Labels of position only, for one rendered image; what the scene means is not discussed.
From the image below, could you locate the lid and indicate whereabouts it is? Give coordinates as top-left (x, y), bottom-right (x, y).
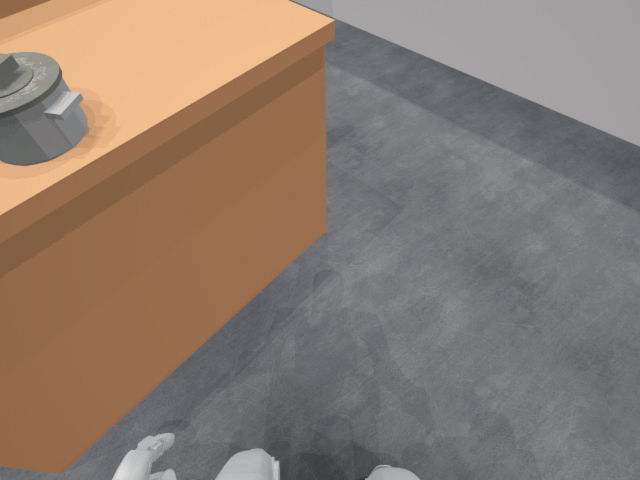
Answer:
top-left (0, 52), bottom-right (62, 119)

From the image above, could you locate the robot left hand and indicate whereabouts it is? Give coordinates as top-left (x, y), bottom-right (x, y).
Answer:
top-left (112, 433), bottom-right (176, 480)

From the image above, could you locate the pot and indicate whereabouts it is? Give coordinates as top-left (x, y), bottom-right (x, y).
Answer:
top-left (0, 78), bottom-right (87, 166)

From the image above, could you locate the knob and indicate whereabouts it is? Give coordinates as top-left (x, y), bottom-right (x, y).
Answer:
top-left (0, 53), bottom-right (20, 83)

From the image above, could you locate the table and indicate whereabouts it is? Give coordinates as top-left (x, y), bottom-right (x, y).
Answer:
top-left (0, 0), bottom-right (335, 474)

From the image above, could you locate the right robot shin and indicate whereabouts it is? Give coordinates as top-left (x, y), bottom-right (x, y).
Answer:
top-left (368, 465), bottom-right (391, 478)

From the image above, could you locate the robot left thigh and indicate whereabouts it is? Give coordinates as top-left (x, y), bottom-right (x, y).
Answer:
top-left (215, 450), bottom-right (280, 480)

